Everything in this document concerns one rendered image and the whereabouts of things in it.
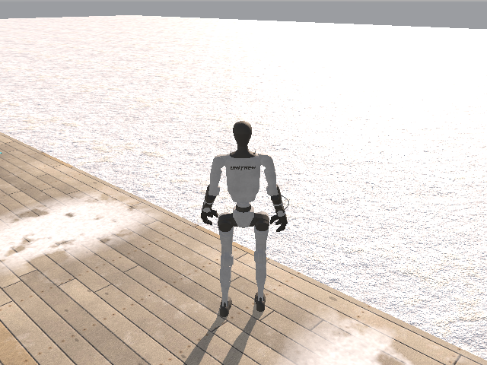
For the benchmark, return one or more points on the right robot thigh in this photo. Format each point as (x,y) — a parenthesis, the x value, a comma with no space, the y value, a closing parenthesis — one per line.
(261,229)

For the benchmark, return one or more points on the left robot upper arm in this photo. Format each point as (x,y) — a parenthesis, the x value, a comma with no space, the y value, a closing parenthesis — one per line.
(215,175)

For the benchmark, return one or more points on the left robot forearm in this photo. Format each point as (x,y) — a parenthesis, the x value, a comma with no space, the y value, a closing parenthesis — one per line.
(208,202)

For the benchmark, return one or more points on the robot torso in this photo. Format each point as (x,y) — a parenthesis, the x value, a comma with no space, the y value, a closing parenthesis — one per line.
(243,184)

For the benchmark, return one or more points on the right robot forearm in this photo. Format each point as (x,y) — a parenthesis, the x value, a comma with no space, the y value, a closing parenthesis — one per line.
(278,204)

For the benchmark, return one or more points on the robot right hand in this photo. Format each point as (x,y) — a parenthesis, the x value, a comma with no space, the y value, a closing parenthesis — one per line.
(282,220)

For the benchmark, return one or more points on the right robot upper arm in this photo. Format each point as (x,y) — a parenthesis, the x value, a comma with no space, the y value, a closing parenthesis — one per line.
(267,161)

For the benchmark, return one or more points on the robot left hand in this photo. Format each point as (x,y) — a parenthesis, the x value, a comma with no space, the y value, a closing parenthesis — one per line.
(209,214)

